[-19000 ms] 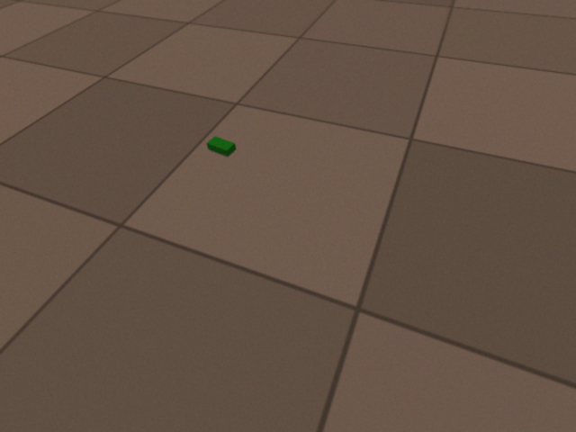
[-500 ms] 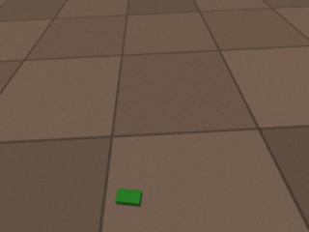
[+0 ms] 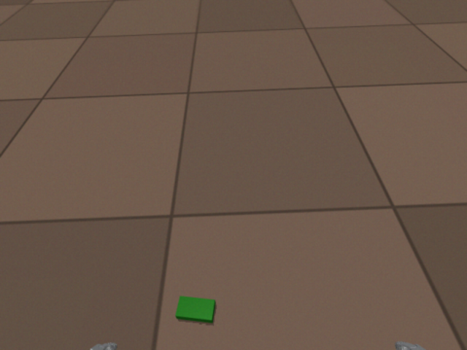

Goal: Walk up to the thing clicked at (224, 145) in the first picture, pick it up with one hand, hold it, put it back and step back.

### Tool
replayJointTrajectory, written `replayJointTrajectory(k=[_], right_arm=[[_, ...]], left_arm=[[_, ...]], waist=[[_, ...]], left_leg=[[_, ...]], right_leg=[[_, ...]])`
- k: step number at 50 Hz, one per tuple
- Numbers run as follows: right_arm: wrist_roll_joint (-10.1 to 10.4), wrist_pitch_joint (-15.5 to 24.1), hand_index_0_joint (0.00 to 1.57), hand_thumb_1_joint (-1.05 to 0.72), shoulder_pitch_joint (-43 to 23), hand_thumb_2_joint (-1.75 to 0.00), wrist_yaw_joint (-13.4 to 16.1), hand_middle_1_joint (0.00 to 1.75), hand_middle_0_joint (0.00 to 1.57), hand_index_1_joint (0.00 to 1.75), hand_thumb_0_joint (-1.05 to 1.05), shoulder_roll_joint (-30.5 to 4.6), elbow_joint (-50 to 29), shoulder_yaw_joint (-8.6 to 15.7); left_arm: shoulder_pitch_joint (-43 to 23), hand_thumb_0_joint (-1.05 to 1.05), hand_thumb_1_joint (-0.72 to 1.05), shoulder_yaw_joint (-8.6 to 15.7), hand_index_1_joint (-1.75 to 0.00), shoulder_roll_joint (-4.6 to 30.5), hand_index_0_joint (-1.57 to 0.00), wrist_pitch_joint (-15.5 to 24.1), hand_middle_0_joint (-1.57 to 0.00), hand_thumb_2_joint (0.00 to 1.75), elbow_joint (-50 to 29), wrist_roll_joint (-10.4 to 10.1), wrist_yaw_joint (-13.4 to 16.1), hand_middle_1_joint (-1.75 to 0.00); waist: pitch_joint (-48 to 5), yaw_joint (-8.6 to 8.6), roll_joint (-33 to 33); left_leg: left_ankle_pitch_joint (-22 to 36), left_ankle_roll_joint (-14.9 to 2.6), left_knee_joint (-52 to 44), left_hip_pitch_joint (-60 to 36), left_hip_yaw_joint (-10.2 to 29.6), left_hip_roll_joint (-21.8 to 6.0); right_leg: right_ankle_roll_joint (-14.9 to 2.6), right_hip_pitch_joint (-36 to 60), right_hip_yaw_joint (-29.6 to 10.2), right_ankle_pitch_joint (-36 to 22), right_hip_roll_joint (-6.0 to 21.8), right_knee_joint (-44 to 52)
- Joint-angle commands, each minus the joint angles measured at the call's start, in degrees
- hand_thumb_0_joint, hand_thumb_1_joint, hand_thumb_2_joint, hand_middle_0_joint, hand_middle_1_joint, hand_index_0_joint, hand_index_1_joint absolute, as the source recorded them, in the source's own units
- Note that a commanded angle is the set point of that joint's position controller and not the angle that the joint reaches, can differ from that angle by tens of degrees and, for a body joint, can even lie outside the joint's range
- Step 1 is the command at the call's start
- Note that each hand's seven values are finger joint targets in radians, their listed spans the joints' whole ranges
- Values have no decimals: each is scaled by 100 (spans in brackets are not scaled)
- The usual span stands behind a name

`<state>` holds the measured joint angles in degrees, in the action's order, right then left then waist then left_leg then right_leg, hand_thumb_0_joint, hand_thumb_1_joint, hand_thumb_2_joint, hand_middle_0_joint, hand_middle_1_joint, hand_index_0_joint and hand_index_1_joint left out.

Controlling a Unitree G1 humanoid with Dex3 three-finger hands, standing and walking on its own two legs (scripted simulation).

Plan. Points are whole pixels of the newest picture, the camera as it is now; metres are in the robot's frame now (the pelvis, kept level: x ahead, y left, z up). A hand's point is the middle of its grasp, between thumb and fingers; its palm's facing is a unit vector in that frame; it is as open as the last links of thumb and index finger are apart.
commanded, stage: stand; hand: left
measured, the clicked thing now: (196, 309) +0.41 +0.22 -0.75
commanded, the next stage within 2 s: none
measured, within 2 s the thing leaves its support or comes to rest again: neither
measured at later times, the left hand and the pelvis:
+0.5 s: hand out of the picture +0.05 +0.24 -0.15, palm faces -0.02 -0.95 -0.33, open 7.4 cm; pelvis -0.02 -0.01 +0.01, yaw +0 degrees
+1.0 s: hand out of the picture +0.06 +0.23 -0.15, palm faces -0.02 -0.94 -0.33, open 7.4 cm; pelvis -0.01 -0.01 +0.01, yaw +0 degrees
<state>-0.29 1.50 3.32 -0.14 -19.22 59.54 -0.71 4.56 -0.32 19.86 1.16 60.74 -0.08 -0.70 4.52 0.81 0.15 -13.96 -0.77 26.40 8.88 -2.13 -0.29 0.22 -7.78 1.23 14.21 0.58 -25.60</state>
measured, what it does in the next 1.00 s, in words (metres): stands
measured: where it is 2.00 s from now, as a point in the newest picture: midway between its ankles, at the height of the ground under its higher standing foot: outside the picture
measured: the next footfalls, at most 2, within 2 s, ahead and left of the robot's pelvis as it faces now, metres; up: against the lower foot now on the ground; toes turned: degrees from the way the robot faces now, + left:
none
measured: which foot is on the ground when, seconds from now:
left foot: down 0.00-1.00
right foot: down 0.00-1.00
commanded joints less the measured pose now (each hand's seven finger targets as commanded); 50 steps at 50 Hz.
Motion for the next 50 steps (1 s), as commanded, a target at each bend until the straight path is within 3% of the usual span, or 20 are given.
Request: replayJointTrajectory(k=[1,2,6,12,15,19,23,31,32,37,44,50], right_arm=[[23,86,20,-90,-306,-90,70,30,20,30,0,-1334,-147,322],[19,94,20,-90,-328,-90,61,30,20,30,0,-1295,-127,319],[3,81,20,-90,-345,-90,21,30,20,30,0,-1224,31,325],[-20,110,20,-90,-294,-90,-4,30,20,30,0,-1142,179,322],[-20,87,20,-90,-296,-90,2,30,20,30,0,-1131,267,317],[-33,78,20,-90,-328,-90,0,30,20,30,0,-1174,291,337],[-35,36,20,-90,-104,-90,-13,30,20,30,0,-1131,369,322],[-42,25,20,-90,56,-90,1,30,20,30,0,-1098,402,286],[-44,35,20,-90,-42,-90,6,30,20,30,0,-1163,370,301],[-44,25,20,-90,67,-90,8,30,20,30,0,-1180,355,301],[-39,44,20,-90,44,-90,6,30,20,30,0,-1137,314,266],[-37,48,20,-90,3,-90,16,30,20,30,0,-1208,311,274]], left_arm=[[-123,0,90,250,-30,1205,-20,83,-20,90,-109,-2,92,-30],[-198,0,90,253,-30,1207,-20,98,-20,90,-99,14,86,-30],[-323,0,90,283,-30,1231,-20,112,-20,90,24,21,79,-30],[-455,0,90,273,-30,1174,-20,165,-20,90,68,35,85,-30],[-385,0,90,247,-30,1115,-20,142,-20,90,142,32,80,-30],[-296,0,90,257,-30,1168,-20,128,-20,90,181,38,93,-30],[-278,0,90,242,-30,1190,-20,115,-20,90,182,54,95,-30],[-143,0,90,223,-30,1116,-20,105,-20,90,213,38,95,-30],[-77,0,90,221,-30,1106,-20,103,-20,90,203,49,92,-30],[-73,0,90,230,-30,1145,-20,97,-20,90,170,47,88,-30],[-83,0,90,229,-30,1166,-20,121,-20,90,105,50,88,-30],[-67,0,90,230,-30,1181,-20,111,-20,90,90,37,90,-30]], waist=[[-437,-17,-66],[-541,-33,1],[-248,-53,100],[-689,-98,30],[-514,-81,-29],[-612,-48,-20],[-429,-130,75],[-406,-140,-61],[-459,-82,-107],[-292,-128,-23],[-524,-123,50],[-504,-105,12]], left_leg=[[1242,-84,-857,-171,755,-725],[1309,-79,-883,-309,735,-734],[403,-19,-1217,24,776,-674],[993,-4,-1138,-279,722,-735],[631,9,-1246,-258,723,-714],[680,-6,-1189,-334,717,-727],[173,0,-1185,-179,697,-653],[253,-24,-1231,-14,753,-700],[305,-28,-1198,-100,755,-714],[155,-21,-1212,16,753,-687],[628,-26,-1136,-190,728,-724],[710,-2,-1147,-199,717,-731]], right_leg=[[-139,172,-572,-1087,607,677],[-139,219,-574,-1159,636,702],[-102,127,-626,-443,658,981],[-125,343,-632,-977,733,1025],[-104,126,-642,-634,697,1112],[-126,90,-638,-628,708,1128],[-119,-181,-717,76,693,1284],[-128,-70,-684,-206,660,1131],[-131,-80,-678,-311,664,1113],[-137,-196,-694,-5,651,1164],[-140,-75,-690,-489,693,1105],[-133,-44,-659,-569,670,1129]])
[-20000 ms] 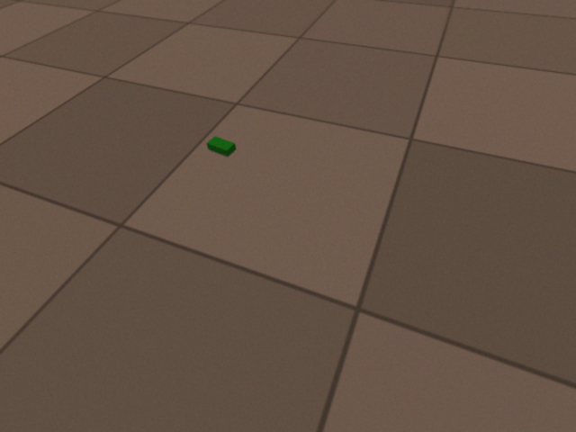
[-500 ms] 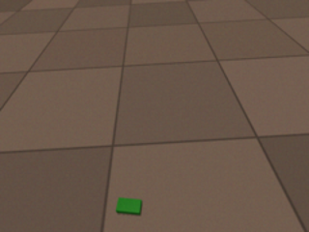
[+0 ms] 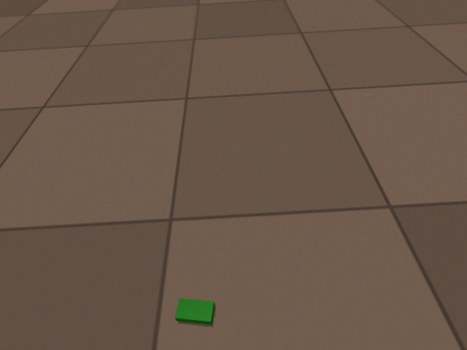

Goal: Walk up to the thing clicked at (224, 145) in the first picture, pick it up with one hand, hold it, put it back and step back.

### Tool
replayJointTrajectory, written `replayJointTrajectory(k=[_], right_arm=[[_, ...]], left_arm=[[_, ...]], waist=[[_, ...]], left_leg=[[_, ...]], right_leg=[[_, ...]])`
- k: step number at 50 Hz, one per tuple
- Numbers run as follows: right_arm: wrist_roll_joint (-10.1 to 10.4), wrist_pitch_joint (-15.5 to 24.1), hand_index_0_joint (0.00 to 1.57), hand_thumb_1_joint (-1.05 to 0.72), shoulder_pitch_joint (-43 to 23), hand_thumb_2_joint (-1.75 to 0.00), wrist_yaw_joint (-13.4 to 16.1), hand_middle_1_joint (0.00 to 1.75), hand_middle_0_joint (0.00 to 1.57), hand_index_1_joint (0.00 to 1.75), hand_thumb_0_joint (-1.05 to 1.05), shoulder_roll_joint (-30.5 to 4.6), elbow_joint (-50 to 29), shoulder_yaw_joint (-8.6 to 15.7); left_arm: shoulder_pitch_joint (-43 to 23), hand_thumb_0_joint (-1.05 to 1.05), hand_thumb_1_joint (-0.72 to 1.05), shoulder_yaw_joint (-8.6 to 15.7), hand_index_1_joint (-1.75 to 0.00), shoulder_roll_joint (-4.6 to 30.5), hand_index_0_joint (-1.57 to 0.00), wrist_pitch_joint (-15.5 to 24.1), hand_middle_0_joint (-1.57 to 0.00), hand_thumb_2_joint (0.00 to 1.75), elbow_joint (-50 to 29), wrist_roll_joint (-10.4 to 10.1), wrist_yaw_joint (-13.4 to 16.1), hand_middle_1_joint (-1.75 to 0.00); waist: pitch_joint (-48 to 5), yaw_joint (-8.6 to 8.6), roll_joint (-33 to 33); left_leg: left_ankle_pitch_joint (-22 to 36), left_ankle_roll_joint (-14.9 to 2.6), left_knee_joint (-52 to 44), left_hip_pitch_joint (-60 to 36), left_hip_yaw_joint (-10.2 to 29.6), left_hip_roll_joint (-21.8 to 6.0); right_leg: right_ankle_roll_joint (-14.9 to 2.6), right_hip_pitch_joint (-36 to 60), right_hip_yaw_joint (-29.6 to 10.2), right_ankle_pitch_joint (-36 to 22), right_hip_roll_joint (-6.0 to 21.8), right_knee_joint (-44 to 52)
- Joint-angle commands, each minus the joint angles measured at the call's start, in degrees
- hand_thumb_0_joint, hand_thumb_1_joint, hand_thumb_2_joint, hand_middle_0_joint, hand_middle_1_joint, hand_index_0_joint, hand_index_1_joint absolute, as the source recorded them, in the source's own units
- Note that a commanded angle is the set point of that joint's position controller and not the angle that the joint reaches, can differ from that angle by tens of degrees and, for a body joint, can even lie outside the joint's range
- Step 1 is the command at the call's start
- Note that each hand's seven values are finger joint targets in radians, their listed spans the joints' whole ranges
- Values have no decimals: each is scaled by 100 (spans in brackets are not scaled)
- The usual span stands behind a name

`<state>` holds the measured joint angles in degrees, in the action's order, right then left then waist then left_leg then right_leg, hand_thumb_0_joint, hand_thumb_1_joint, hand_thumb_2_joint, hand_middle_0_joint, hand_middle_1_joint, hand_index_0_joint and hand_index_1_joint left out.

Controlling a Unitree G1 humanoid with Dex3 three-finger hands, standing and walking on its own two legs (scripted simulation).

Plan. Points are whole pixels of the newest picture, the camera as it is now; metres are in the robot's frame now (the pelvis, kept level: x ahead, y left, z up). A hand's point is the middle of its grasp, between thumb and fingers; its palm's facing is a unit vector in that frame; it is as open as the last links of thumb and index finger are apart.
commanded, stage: stand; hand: left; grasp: from above
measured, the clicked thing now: (195, 311) +0.43 +0.24 -0.76
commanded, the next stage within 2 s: none
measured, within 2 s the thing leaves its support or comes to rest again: neither
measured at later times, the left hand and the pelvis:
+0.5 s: hand out of the picture +0.10 +0.25 -0.15, palm faces -0.03 -0.94 -0.34, open 7.4 cm; pelvis +0.02 +0.00 +0.00, yaw +0 degrees
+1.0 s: hand out of the picture +0.10 +0.25 -0.15, palm faces -0.03 -0.94 -0.34, open 7.4 cm; pelvis +0.02 +0.00 +0.00, yaw +0 degrees
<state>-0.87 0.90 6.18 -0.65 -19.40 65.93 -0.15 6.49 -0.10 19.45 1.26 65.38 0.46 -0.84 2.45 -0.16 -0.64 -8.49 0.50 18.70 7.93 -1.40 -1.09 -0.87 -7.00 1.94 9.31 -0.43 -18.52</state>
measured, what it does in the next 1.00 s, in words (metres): stands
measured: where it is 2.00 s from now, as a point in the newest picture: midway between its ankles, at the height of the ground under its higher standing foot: outside the picture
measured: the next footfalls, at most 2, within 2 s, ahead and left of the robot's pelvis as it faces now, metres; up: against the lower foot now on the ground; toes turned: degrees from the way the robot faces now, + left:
none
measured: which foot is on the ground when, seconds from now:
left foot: down 0.00-1.00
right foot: down 0.00-1.00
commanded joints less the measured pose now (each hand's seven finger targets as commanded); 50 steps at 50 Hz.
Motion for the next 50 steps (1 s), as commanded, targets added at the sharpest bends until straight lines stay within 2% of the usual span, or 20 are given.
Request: replayJointTrajectory(k=[1,6,12,14,17,21,23,28,31,35,43,45,47,50], right_arm=[[16,114,20,-90,-295,-90,69,30,20,30,0,-1219,-330,213],[28,118,20,-90,-311,-90,82,30,20,30,0,-1228,-334,203],[27,98,20,-90,-316,-90,84,30,20,30,0,-1232,-318,179],[28,116,20,-90,-333,-90,83,30,20,30,0,-1260,-347,188],[39,119,20,-90,-379,-90,90,30,20,30,0,-1259,-342,178],[27,110,20,-90,-362,-90,104,30,20,30,0,-1297,-354,207],[32,98,20,-90,-357,-90,111,30,20,30,0,-1285,-344,198],[34,92,20,-90,-410,-90,110,30,20,30,0,-1279,-348,205],[29,94,20,-90,-381,-90,107,30,20,30,0,-1283,-362,204],[38,86,20,-90,-371,-90,111,30,20,30,0,-1274,-365,199],[32,89,20,-90,-325,-90,112,30,20,30,0,-1267,-391,189],[30,89,20,-90,-294,-90,115,30,20,30,0,-1224,-382,175],[35,88,20,-90,-335,-90,118,30,20,30,0,-1301,-391,196],[28,100,20,-90,-300,-90,118,30,20,30,0,-1236,-388,170]], left_arm=[[-261,0,90,205,-30,1215,-20,108,-20,90,-374,-17,97,-30],[-342,0,90,215,-30,1252,-20,106,-20,90,-391,-12,112,-30],[-331,0,90,212,-30,1247,-20,79,-20,90,-367,-19,105,-30],[-303,0,90,213,-30,1248,-20,99,-20,90,-380,-9,109,-30],[-307,0,90,215,-30,1260,-20,90,-20,90,-364,-14,116,-30],[-365,0,90,209,-30,1265,-20,98,-20,90,-397,-11,126,-30],[-328,0,90,208,-30,1263,-20,95,-20,90,-378,-9,131,-30],[-311,0,90,208,-30,1231,-20,74,-20,90,-359,-11,135,-30],[-308,0,90,209,-30,1249,-20,93,-20,90,-373,-4,134,-30],[-327,0,90,211,-30,1241,-20,80,-20,90,-373,-13,138,-30],[-292,0,90,209,-30,1259,-20,90,-20,90,-397,-6,142,-30],[-338,0,90,227,-30,1302,-20,84,-20,90,-388,-6,144,-30],[-273,0,90,218,-30,1273,-20,76,-20,90,-380,-5,142,-30],[-312,0,90,229,-30,1278,-20,69,-20,90,-381,-10,137,-30]], waist=[[-345,-4,49],[-469,-22,89],[-255,-6,34],[-442,-6,13],[-451,14,25],[-624,-28,55],[-596,-14,68],[-382,13,72],[-471,0,50],[-360,-1,57],[-498,-1,1],[-352,-18,102],[-446,14,4],[-375,4,52]], left_leg=[[222,-145,-345,-109,624,-656],[591,-129,-318,-238,600,-687],[241,-104,-429,-97,596,-658],[544,-129,-350,-254,593,-697],[671,-115,-367,-330,611,-718],[1017,-125,-245,-467,550,-725],[996,-146,-251,-440,547,-736],[756,-121,-346,-358,576,-727],[790,-139,-303,-408,551,-725],[663,-119,-370,-327,560,-706],[850,-145,-329,-400,551,-723],[723,-121,-382,-310,573,-710],[772,-148,-350,-424,572,-734],[779,-118,-405,-344,577,-717]], right_leg=[[-31,-38,-767,-251,800,441],[-11,114,-717,-698,820,353],[-7,31,-723,-296,791,469],[-8,123,-711,-636,821,400],[-2,133,-678,-671,813,386],[-2,243,-676,-1157,846,337],[1,273,-675,-1208,850,346],[6,138,-646,-801,792,413],[-3,196,-681,-932,832,424],[-8,179,-673,-743,818,460],[-20,263,-671,-1021,833,413],[-17,208,-663,-807,823,414],[-23,213,-668,-860,827,421],[-30,219,-669,-821,816,402]])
